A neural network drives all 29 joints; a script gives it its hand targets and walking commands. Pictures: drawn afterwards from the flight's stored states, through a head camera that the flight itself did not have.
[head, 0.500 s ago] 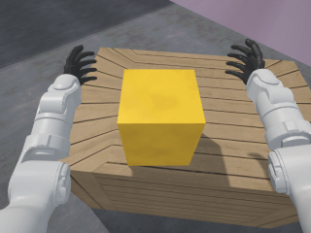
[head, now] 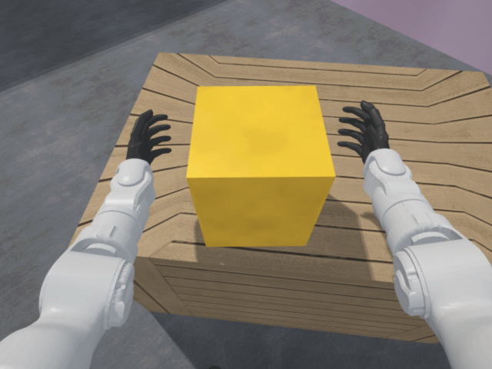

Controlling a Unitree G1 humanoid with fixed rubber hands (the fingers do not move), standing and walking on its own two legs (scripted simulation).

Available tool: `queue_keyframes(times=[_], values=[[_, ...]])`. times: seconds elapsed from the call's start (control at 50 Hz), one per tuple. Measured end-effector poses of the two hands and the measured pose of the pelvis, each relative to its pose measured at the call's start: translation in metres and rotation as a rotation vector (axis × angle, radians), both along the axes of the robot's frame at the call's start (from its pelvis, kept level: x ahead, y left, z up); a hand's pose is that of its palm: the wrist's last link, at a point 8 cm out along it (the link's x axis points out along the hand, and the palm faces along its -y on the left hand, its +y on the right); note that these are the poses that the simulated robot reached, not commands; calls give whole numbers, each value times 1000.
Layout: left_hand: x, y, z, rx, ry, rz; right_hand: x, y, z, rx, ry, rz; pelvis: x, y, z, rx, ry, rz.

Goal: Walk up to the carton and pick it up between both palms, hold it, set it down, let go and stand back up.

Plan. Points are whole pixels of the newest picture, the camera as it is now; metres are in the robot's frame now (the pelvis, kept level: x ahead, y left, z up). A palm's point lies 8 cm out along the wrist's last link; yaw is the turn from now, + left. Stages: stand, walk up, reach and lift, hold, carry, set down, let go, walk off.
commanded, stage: reach and lift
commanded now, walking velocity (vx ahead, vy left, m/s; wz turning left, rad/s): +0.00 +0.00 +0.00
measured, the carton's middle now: (256, 172) +0.47 +0.05 +0.00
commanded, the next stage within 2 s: none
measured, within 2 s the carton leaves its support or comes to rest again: neither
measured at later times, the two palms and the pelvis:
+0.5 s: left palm (152, 167) +0.43 +0.23 +0.04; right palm (363, 154) +0.49 -0.14 +0.06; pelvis +0.01 +0.00 -0.01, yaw -1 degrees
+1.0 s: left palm (171, 170) +0.42 +0.19 +0.04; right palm (345, 163) +0.47 -0.11 +0.06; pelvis +0.01 +0.01 +0.00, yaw -1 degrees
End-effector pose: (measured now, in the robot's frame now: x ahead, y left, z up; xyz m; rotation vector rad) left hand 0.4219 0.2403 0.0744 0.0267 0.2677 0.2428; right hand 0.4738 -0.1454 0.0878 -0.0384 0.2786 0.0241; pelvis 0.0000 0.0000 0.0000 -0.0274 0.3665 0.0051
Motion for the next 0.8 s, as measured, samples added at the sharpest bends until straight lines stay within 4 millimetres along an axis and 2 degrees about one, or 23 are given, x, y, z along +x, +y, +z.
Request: queue_keyframes(times=[0.14,0.22,0.3,0.4,0.5,0.62,0.72,0.8], values=[[0,-13,-23,-32,35,-16,-10,-18,-27,-38,51,-36,0,1,-4,6,19,-16],[-4,-10,-36,-37,29,9,-7,-20,-31,-30,3,-20,0,1,-8,8,35,-26],[-5,-2,-40,-27,15,36,2,-12,-30,-18,-26,19,0,1,-11,9,52,-31],[0,-1,-35,-23,-9,40,13,1,-30,-8,-24,43,3,-1,-14,5,83,-25],[6,-10,-32,-26,-26,8,15,5,-31,-5,-24,32,6,-4,-15,2,80,-19],[6,-26,-38,-46,-33,-24,10,7,-33,-5,-31,20,8,-5,-13,6,64,-13],[6,-44,-42,-78,-47,-36,4,28,-35,8,-38,62,6,-4,-11,10,50,-12],[4,-44,-41,-71,-47,-7,0,38,-36,24,-46,22,5,-1,-8,11,37,-10]])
